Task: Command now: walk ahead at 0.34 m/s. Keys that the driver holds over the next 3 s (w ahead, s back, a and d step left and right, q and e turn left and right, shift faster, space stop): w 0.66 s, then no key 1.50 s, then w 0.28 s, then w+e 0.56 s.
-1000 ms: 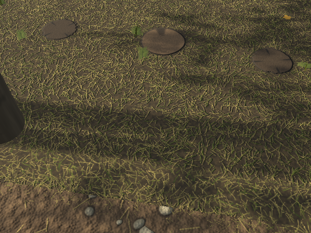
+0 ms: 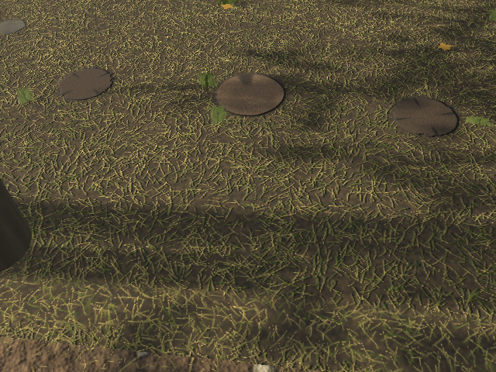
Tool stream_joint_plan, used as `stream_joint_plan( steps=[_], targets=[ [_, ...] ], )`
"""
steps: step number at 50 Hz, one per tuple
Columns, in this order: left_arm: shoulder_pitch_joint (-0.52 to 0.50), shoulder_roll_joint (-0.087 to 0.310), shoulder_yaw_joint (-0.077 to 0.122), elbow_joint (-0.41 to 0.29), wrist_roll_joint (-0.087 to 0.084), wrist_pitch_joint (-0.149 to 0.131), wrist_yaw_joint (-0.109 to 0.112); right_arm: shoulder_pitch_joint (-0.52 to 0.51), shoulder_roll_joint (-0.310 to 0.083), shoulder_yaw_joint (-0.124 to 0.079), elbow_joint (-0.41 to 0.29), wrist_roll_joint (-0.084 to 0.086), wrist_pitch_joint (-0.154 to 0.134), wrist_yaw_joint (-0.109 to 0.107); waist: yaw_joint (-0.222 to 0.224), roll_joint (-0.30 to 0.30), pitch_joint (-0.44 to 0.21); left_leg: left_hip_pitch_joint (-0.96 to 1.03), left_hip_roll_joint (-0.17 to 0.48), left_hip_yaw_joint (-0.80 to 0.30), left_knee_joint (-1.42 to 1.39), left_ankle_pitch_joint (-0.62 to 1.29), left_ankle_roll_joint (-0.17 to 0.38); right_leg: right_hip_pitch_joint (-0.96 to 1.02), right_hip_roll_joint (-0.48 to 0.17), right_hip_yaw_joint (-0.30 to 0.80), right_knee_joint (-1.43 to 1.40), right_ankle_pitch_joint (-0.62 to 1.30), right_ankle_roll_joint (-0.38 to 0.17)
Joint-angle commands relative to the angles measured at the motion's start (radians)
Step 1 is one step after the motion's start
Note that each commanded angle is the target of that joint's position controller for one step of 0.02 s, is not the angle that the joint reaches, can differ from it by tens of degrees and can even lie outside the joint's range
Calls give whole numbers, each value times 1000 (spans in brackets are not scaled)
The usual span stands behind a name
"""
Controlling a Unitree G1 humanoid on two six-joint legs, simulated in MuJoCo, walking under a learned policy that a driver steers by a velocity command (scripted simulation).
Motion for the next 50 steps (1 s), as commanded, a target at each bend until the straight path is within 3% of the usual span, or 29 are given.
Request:
stream_joint_plan(
  steps=[1, 3, 5, 8, 11, 12, 13, 15, 16, 17, 18, 19, 20, 21, 22, 23, 27, 32, 36, 38, 40, 41, 42, 43, 44, 45, 46, 47, 50],
  targets=[
    [183, 182, 41, 18, 10, -26, -4, -267, -97, -15, -154, 7, -74, 12, 76, -193, 191, -588, 39, -16, 282, -84, 1, 265, -348, 523, -356, 58, -239],
    [175, 150, 34, 12, 1, -27, -12, -244, -79, -10, -139, 7, -83, 26, 61, -140, 159, -648, 81, -6, 304, -1, 17, 346, -320, 405, -349, 231, -204],
    [156, 115, 23, 1, 5, -14, -11, -292, -56, -4, -156, 2, -84, 40, 62, -133, 148, -562, 93, 23, 188, 94, 11, 295, -265, 278, -383, 307, -170],
    [131, 138, 27, -17, 8, -5, -3, -342, -9, 18, -176, -2, -75, 59, 58, -164, 146, -301, 47, 77, -3, 263, -3, 102, -190, 133, -419, 337, -145],
    [131, 182, 42, -16, -7, -11, -3, -342, -59, 11, -191, 3, -62, 58, 26, -180, 151, -145, 32, 73, -92, 313, 14, 47, -225, 116, -432, 381, -142],
    [119, 189, 46, -17, -10, -11, -4, -319, -84, 2, -189, 4, -60, 55, 1, -183, 140, -102, 24, 72, -119, 312, 28, 66, -236, 107, -399, 479, -131],
    [107, 196, 49, -19, -10, -9, -4, -273, -111, -11, -181, 2, -59, 50, -34, -185, 107, -27, 6, 80, -135, 306, 44, 82, -236, 85, -324, 653, -115],
    [95, 185, 45, -28, -1, -2, -4, -20, -178, -52, -105, 8, -53, 37, -159, -152, -56, 312, -19, 90, -155, 299, 94, 6, -174, 13, 5, 896, -66],
    [98, 147, 29, -56, 24, 0, -4, 160, -251, -73, -68, -2, -47, 23, -216, -7, -187, 592, 183, -157, -168, 198, 154, -215, -114, -15, 337, 603, -31],
    [206, -10, -7, -69, 4, -21, -7, 221, -295, -69, -43, -19, -47, 34, -140, 289, -342, 753, 415, -697, -397, -104, 306, -473, 68, 37, 671, -118, 12],
    [124, 89, 17, -75, -27, -44, -11, 144, -211, -44, -48, -11, -58, 41, -146, 201, -219, 634, 393, -760, -498, -173, 275, -572, 22, 134, 807, -125, -9],
    [30, 136, 32, -107, -47, -56, -15, 55, -163, -30, -62, -9, -66, 40, -118, 146, -74, 493, 373, -601, -498, -106, 240, -631, -33, 103, 828, -40, -36],
    [-12, 140, 34, -112, -40, -59, -10, -22, -141, -22, -77, -14, -73, 42, -84, 46, -19, 352, 334, -474, -510, 33, 218, -580, -85, 86, 790, 55, -45],
    [-22, 132, 43, -111, -23, -54, -5, -67, -120, -17, -83, -27, -78, 46, -50, 27, 9, 247, 293, -372, -526, 133, 203, -530, -117, 77, 739, 114, -46],
    [2, 116, 45, -106, -17, -41, -4, -85, -98, -9, -78, -37, -81, 46, -16, 49, 9, 184, 259, -300, -553, 171, 193, -469, -140, 84, 706, 145, -46],
    [13, 98, 46, -106, -16, -29, -5, -81, -89, -6, -69, -36, -83, 45, -1, 63, 15, 148, 246, -262, -577, 190, 197, -441, -146, 79, 673, 152, -44],
    [-119, 102, 51, -164, 1, -10, -1, -8, -130, -10, -31, -30, -89, 20, -4, 25, 89, 114, 243, -181, -641, 260, 224, -549, -161, 56, 499, 263, 0],
    [-326, 77, 34, -224, 1, -23, -27, 80, -161, -13, -15, -20, -77, -2, -64, 14, 103, 150, 202, -71, -644, 346, 184, -518, -108, -2, 154, 510, 19],
    [-425, 80, 24, -262, 2, -31, -52, 159, -166, -13, 18, -15, -54, -7, -91, 12, 112, 258, 222, -40, -547, 512, 157, -471, -61, -10, 9, 522, 3],
    [-394, 114, 34, -263, 5, -35, -62, 155, -177, -17, 23, -17, -38, -9, -60, 44, 64, 327, 241, -45, -455, 647, 126, -405, -39, -2, -26, 474, -24],
    [-221, 172, 60, -210, 16, -38, -60, 112, -181, -18, 11, -17, -26, -11, 35, 54, -43, 344, 195, -25, -246, 836, 80, -185, 11, -32, -74, 494, -65],
    [-111, 233, 77, -180, 27, -41, -53, 141, -156, -7, 2, -28, -25, -12, 67, -3, -145, 260, 128, 15, -53, 722, 34, 26, -58, 11, -55, 801, -98],
    [-29, 295, 80, -169, 54, -32, -47, 268, -57, 25, 3, -52, -34, -6, 27, -214, -310, -61, 10, 44, 308, 187, -30, 412, -317, 308, 29, 1159, -245],
    [0, 244, 64, -159, 36, -22, -54, 354, -34, 35, 44, -29, -44, 1, 22, -295, -461, -161, -62, -83, 525, -291, -57, 496, -429, 530, -41, 1186, -358],
    [-51, 209, 54, -168, 16, -14, -60, 301, -134, 8, 42, -4, -43, 3, 28, -186, -396, -187, -13, -144, 593, -266, -52, 370, -378, 454, -89, 989, -322],
    [-155, 181, 44, -186, 11, -10, -56, 195, -144, 4, 13, 8, -35, -3, 11, -130, -246, -241, 33, -94, 572, -208, -50, 226, -328, 344, -130, 849, -275],
    [-233, 147, 30, -195, 19, -10, -53, 135, -130, 2, 6, -1, -21, -15, -12, -67, -153, -224, 76, -74, 505, -140, -57, 77, -283, 268, -177, 775, -245],
    [-286, 118, 20, -197, 27, -12, -51, 124, -120, -2, 6, -12, -3, -25, -45, -70, -110, -153, 110, -77, 423, -88, -59, -48, -248, 208, -214, 721, -221],
    [-323, 122, 20, -176, 51, -14, -51, 162, -59, 8, 19, -27, 30, -39, -87, -130, -96, 26, 101, -38, 219, -18, -69, -213, -191, 110, -269, 669, -217]
  ],
)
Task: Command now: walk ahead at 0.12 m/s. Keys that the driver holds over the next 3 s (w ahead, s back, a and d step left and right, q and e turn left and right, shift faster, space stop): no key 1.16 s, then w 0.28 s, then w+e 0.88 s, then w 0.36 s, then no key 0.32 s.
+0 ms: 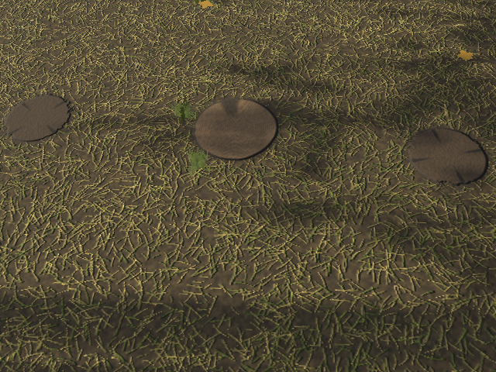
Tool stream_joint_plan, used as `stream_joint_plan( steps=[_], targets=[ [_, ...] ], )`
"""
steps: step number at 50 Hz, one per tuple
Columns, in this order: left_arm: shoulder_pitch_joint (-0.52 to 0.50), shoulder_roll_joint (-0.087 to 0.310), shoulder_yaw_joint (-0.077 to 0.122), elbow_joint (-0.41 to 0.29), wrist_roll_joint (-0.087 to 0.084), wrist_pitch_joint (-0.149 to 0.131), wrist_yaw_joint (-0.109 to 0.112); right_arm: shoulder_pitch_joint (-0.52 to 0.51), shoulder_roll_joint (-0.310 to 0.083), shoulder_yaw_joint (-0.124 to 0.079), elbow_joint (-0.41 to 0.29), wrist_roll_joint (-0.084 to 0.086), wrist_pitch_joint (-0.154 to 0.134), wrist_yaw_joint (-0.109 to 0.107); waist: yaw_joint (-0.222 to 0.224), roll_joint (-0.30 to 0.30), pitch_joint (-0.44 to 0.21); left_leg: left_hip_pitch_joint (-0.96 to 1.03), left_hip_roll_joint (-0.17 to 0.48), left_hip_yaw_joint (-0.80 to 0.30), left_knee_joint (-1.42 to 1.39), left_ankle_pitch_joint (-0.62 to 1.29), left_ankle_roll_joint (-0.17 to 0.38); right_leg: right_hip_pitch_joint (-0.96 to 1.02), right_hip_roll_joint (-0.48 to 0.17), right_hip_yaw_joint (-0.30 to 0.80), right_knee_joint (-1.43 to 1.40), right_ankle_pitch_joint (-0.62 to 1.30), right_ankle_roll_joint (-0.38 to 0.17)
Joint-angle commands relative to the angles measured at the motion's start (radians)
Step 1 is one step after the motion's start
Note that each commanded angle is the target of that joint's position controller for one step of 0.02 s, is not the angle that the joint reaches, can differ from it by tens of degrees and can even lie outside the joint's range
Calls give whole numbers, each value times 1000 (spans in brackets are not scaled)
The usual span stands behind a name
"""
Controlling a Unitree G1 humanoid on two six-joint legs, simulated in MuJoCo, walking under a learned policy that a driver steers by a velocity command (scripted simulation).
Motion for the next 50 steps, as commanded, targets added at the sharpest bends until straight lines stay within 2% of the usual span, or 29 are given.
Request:
stream_joint_plan(
  steps=[1, 3, 5, 7, 8, 9, 10, 11, 12, 13, 17, 24, 36, 50],
  targets=[
    [-53, 122, 22, -41, 12, -12, 9, 139, -21, -5, 1, -11, 25, -19, -49, -149, -178, 143, 32, -2, -170, 56, -9, 40, -230, 167, -176, 299, -168],
    [-40, 140, 25, -28, 1, -2, 19, 101, -36, -7, -5, -14, 34, -21, -31, -150, -194, 181, 29, 4, -276, 137, -6, 48, -234, 179, -197, 125, -168],
    [-46, 145, 23, -19, -8, 13, 27, 74, -49, -12, -5, -14, 42, -18, -29, -147, -167, 225, 22, 15, -362, 216, 3, 13, -227, 194, -224, -147, -148],
    [-50, 126, 14, -8, -18, 25, 33, 60, -44, -13, 1, -26, 41, -13, -41, -134, -110, 288, 6, 37, -488, 289, 26, -45, -192, 190, -228, -373, -97],
    [-20, 106, 7, 9, -19, 28, 33, 50, -49, -12, -1, -36, 38, -13, -39, -112, -80, 301, 23, 17, -554, 321, 42, -56, -169, 188, -222, -440, -57],
    [6, 99, 4, 20, -15, 30, 33, 45, -70, -13, -8, -38, 34, -14, -24, -77, -51, 292, 69, -32, -613, 331, 63, -55, -138, 174, -186, -451, -18],
    [54, 109, 11, 21, -14, 34, 36, 19, -143, -29, -1, -19, 31, -17, 36, 33, -17, 207, 70, -37, -609, 223, 89, -24, -74, 115, -170, -399, 12],
    [36, 114, 11, 24, -9, 40, 43, 9, -106, -26, 8, -11, 23, -12, 19, 59, -9, 111, 51, -34, -646, 105, 88, 70, -51, 78, -123, -322, 29],
    [32, 112, 12, 25, -12, 44, 48, 0, -70, -17, 13, -17, 13, -10, 23, 69, -15, 77, 48, -34, -672, 90, 71, 125, -49, 71, -91, -262, 28],
    [37, 104, 11, 32, -14, 48, 52, -18, -60, -15, 15, -21, 5, -8, 29, 76, -25, 74, 44, -31, -678, 134, 54, 156, -52, 68, -72, -214, 21],
    [45, 104, 13, 54, -14, 48, 49, -4, -58, -13, 35, -11, -13, -6, 18, 28, -77, 163, 34, -15, -632, 321, 42, 181, -54, 60, -41, -58, 9],
    [42, 104, 15, 85, -23, 58, 49, 8, -59, -9, 61, -9, -3, -10, 7, -23, -95, 212, 21, 3, -604, 429, 49, 211, -57, 56, -14, 65, 14],
    [48, 109, 18, 133, -25, 72, 61, 5, -40, -6, 87, -11, 11, -13, 10, -31, -64, 220, 3, 22, -617, 408, 43, 220, -64, 61, -15, 64, 19],
    [58, 93, 17, 171, -25, 73, 64, 31, -23, -1, 111, -13, 12, -20, 12, -33, -34, 202, -7, 34, -638, 313, 36, 201, -64, 67, -41, -36, 20]
  ],
)
Over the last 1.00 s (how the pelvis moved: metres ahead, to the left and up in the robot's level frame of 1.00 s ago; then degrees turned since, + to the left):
0.45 -0.01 0.00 0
